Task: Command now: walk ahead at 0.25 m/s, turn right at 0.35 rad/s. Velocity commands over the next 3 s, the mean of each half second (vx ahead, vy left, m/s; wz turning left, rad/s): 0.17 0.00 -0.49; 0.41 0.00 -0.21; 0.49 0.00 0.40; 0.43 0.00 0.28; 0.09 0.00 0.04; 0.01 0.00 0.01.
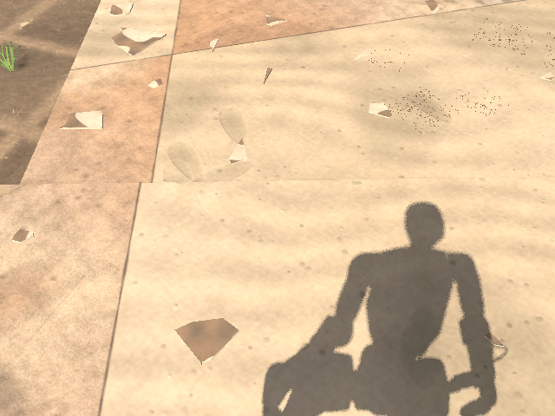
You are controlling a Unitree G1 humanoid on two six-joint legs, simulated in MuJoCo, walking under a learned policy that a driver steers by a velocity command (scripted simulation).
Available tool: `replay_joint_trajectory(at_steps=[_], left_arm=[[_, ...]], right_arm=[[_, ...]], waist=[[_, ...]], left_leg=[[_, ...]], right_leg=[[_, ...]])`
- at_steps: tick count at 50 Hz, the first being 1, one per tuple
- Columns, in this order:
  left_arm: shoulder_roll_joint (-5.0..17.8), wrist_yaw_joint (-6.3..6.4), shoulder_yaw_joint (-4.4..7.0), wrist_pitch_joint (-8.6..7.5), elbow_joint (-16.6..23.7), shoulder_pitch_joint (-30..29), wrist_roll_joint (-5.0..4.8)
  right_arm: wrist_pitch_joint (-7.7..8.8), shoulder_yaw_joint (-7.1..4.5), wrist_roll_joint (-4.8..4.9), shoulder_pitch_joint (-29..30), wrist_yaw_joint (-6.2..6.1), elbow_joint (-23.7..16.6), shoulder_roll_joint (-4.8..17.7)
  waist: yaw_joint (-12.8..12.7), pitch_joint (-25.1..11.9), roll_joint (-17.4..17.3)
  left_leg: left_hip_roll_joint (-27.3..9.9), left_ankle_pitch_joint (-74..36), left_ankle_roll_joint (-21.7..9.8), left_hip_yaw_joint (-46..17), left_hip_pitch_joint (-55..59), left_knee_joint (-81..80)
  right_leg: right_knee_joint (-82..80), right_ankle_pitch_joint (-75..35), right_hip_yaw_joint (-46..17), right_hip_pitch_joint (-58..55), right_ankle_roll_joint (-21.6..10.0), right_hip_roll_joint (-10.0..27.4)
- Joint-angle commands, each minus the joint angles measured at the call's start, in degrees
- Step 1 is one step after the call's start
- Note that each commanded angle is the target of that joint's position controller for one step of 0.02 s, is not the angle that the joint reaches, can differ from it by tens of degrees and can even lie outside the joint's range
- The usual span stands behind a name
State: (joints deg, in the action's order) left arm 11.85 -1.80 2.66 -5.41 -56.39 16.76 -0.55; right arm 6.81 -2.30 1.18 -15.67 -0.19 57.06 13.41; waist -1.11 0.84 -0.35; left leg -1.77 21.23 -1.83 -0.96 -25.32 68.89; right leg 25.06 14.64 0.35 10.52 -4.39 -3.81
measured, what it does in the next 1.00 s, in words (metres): walks ahead, turning right: left foot, then right foot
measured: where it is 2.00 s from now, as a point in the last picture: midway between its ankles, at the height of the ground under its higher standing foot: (365, 312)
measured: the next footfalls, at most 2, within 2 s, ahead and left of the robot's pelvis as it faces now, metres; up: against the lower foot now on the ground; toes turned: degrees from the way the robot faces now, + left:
left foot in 0.28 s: +0.25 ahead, +0.11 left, +0.00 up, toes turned -14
right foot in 0.74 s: +0.14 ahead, -0.14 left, +0.00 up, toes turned -24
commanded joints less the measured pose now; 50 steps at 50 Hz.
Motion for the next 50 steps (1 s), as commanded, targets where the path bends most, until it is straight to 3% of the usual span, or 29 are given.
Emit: replay_joint_trajectory(at_steps=[1, 3, 6, 10, 12, 13, 14, 15, 16, 17, 18, 19, 20, 22, 27, 31, 34, 36, 37, 38, 39, 40, 41, 43, 46, 50], left_arm=[[6.7, 1.28, 0.38, 0.62, 4.0, -0.4, 0.53], [9.0, 2.49, 0.87, 1.32, 4.3, 1.0, 0.95], [11.1, 3.5, 1.64, 2.39, 5.0, 1.6, 0.39], [11.0, 4.05, 2.39, 3.25, 5.6, 0.5, -0.83], [11.0, 4.61, 2.78, 3.53, 7.1, -2.5, -1.1], [10.6, 4.71, 2.82, 3.71, 8.1, -4.3, -1.06], [8.7, 4.54, 2.34, 3.74, 9.3, -4.2, -0.52], [5.2, 4.39, 1.46, 3.78, 10.4, -2.5, 0.61], [4.2, 4.34, 1.13, 4.02, 10.8, 7.4, -0.31], [9.9, 4.23, 2.31, 4.65, 8.9, 9.0, -0.88], [12.6, 4.12, 3.22, 5.48, 9.5, 3.6, -1.18], [12.0, 4.3, 3.47, 6.27, 10.0, 1.9, -0.88], [11.9, 4.26, 3.75, 6.63, 10.6, 1.2, -0.2], [9.3, 3.36, 3.31, 6.28, 11.1, 1.5, -0.09], [7.4, 2.89, 2.73, 4.65, 13.1, -2.5, -0.06], [6.7, 2.19, 2.06, 3.76, 11.9, -2.2, 0.03], [7.0, 1.66, 2.13, 3.23, 10.8, 0.0, -0.3], [7.7, 1.79, 2.69, 3.17, 7.2, 7.2, -0.38], [10.5, 2.27, 3.4, 3.04, 6.0, 12.3, -0.37], [16.3, 2.44, 4.17, 2.89, 7.3, 13.1, -0.05], [17.2, 2.04, 4.35, 1.54, 8.2, 12.1, 1.12], [14.6, 1.89, 3.57, 0.37, 9.4, 8.2, 0.96], [12.1, 1.63, 2.79, -0.27, 10.0, 5.3, 0.65], [9.9, 1.57, 2.12, -0.43, 10.4, 3.4, 0.42], [8.4, 2.08, 1.66, -0.47, 8.2, 7.5, 0.73], [8.6, 2.82, 1.62, -0.54, 6.8, 9.4, 1.1]], right_arm=[[-0.2, -1.98, -0.61, 1.0, -0.71, -4.8, 4.6], [-1.16, -1.98, -0.71, 4.3, -1.43, -6.7, 3.5], [-2.17, -1.55, -0.76, 11.4, -1.77, -9.7, 2.7], [-3.28, -2.16, -0.59, 14.0, -1.64, -11.6, 5.7], [-2.6, -2.79, -0.9, 12.5, -1.44, -11.5, 7.7], [-2.01, -3.18, -1.2, 10.0, -1.41, -10.8, 8.5], [-1.53, -3.72, -2.14, 7.0, -1.66, -10.5, 10.5], [-1.82, -3.99, -2.92, 3.6, -2.2, -10.8, 13.0], [-2.66, -4.06, -3.64, 3.8, -2.0, -10.9, 14.4], [-2.9, -3.05, -2.4, 7.2, -1.83, -12.9, 9.4], [-3.1, -2.3, -1.59, 9.2, -1.81, -13.9, 6.3], [-3.48, -2.36, -1.31, 11.4, -1.77, -14.1, 7.2], [-3.64, -2.56, -1.19, 12.5, -1.89, -14.0, 8.0], [-3.09, -2.86, -1.79, 11.5, -2.11, -13.3, 8.9], [-1.54, -3.85, -1.07, 7.5, -1.98, -12.0, 10.8], [-1.82, -4.36, -0.16, 7.7, -0.69, -11.5, 12.0], [-3.02, -4.36, 1.0, 7.5, -0.15, -10.8, 12.1], [-3.75, -3.43, 0.67, 8.1, 0.01, -10.8, 9.1], [-3.56, -1.96, -0.34, 9.9, 0.6, -11.9, 4.2], [-2.67, -1.27, -1.03, 11.3, 1.07, -13.9, 1.4], [-1.34, -2.3, 0.34, 14.1, 0.93, -15.4, 6.2], [-0.83, -2.78, 1.24, 13.3, 1.04, -15.2, 8.3], [-0.67, -2.99, 0.72, 11.4, 1.09, -13.7, 8.9], [-0.82, -3.23, -0.78, 10.2, 0.82, -12.0, 8.6], [-1.6, -2.79, -0.64, 10.9, 1.12, -11.4, 5.8], [-2.29, -1.88, 0.18, 16.0, 1.87, -13.1, 3.7]], waist=[[2.2, 1.3, 1.7], [2.3, 1.0, 3.6], [0.9, -0.4, 6.5], [0.9, -2.1, 7.1], [2.4, -2.5, 7.2], [4.0, -3.6, 6.6], [4.6, -7.2, 3.7], [4.2, -12.9, -6.6], [-0.9, -18.3, -20.2], [-1.4, -16.0, -12.7], [0.2, -10.5, -7.2], [-0.6, -8.0, -5.9], [-0.8, -5.9, -7.3], [-0.7, -4.3, -8.7], [1.1, -4.8, -5.3], [0.5, -4.1, -6.7], [-1.4, -3.2, -6.4], [-4.2, -2.9, -3.6], [-5.7, -2.6, 5.2], [-4.7, 0.0, 15.9], [-5.0, 2.6, 12.6], [-2.8, 4.2, 10.7], [-1.2, 3.6, 9.3], [0.0, 1.8, 7.0], [-0.4, 0.7, 6.2], [-2.0, 2.4, 6.3]], left_leg=[[-2.0, -5.7, 1.5, -0.5, -10.2, -5.8], [0.5, -9.4, 3.3, 0.8, -8.4, -15.4], [3.4, -16.1, 4.3, 1.1, -2.0, -29.4], [3.4, -18.1, 4.6, -2.9, 1.4, -36.1], [3.0, -17.0, 3.6, -4.1, 4.0, -40.5], [2.7, -20.1, 2.5, -3.4, 8.3, -44.7], [-1.7, -27.4, 0.3, -5.7, 16.4, -46.8], [-12.7, -47.2, -3.8, -15.4, 28.7, -44.6], [-24.7, -44.4, -14.1, -33.7, 35.3, -48.0], [-23.4, -23.3, -14.0, -34.4, 30.9, -50.9], [-18.7, -5.1, -10.6, -26.1, 25.5, -52.7], [-15.6, 4.1, -8.4, -22.2, 20.1, -55.1], [-14.2, 6.9, -7.8, -19.6, 15.6, -57.0], [-12.0, 6.2, -7.9, -12.9, 10.1, -60.3], [-14.5, 5.2, -10.3, -9.3, 12.5, -63.3], [-13.6, 2.7, -9.7, -4.3, 9.1, -63.5], [-14.0, 8.3, -8.6, -3.7, 7.2, -60.3], [-10.3, 12.7, -5.8, -0.5, 0.6, -51.8], [-5.8, 9.3, -1.8, 5.2, -8.5, -35.1], [0.5, 9.4, 0.5, 7.3, -25.5, -18.2], [-1.1, 6.6, -1.3, -0.1, -30.9, -10.6], [-3.4, 0.0, -2.3, -2.4, -33.8, -8.5], [-4.5, -5.5, -2.4, -2.7, -32.6, -9.1], [-5.3, -13.0, -1.4, -2.4, -27.3, -12.9], [-4.0, -21.6, 0.3, -0.4, -24.4, -16.7], [-2.5, -29.4, 0.7, 0.6, -20.2, -25.4]], right_leg=[[-10.9, -39.3, -13.2, -4.9, -8.4, 13.5], [-9.8, -44.4, -10.5, -2.0, -8.2, 11.7], [-7.8, -39.8, -9.8, 2.6, -6.5, 10.2], [-4.7, -30.2, -16.5, 1.1, -5.1, 12.0], [-1.4, -25.4, -20.2, -0.5, -4.2, 11.9], [2.1, -23.0, -20.6, -0.2, -3.1, 10.0], [9.3, -18.1, -19.1, 2.0, -1.2, 6.1], [23.7, 4.0, -12.6, 10.2, 1.6, -0.5], [35.5, 29.0, -9.4, 21.1, 3.2, -5.0], [41.9, 24.3, -10.1, 24.2, 4.4, 0.8], [43.5, 17.7, -7.9, 26.7, 4.9, 3.4], [43.7, 13.9, -5.8, 26.5, 5.5, 5.0], [44.2, 11.1, -4.7, 26.1, 5.8, 6.1], [44.4, 6.7, -2.1, 23.1, 5.7, 6.9], [31.5, 3.5, -1.6, 22.4, 4.7, 9.2], [18.5, 3.7, 1.8, 12.6, 3.3, 7.6], [7.5, 1.6, 4.3, 5.5, 1.5, 6.2], [1.4, 3.5, 5.3, -4.8, -0.4, 3.7], [-6.3, 12.5, -9.0, -11.9, -3.2, 12.9], [-14.1, 25.7, -30.8, -16.0, -8.9, 24.1], [-18.5, 32.2, -39.0, -11.3, -13.0, 27.9], [-18.4, 29.6, -35.7, -11.4, -11.5, 26.3], [-17.4, 21.7, -29.7, -11.2, -9.2, 23.6], [-18.0, 8.1, -20.2, -9.5, -6.3, 19.6], [-17.9, -8.6, -10.9, -10.3, -5.3, 16.7], [-18.9, -14.6, -2.7, -8.9, -3.5, 15.2]])
Over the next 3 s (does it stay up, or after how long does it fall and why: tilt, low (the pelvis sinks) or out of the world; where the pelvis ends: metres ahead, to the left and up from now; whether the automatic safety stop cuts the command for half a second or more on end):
stays up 0.83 -0.18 -0.01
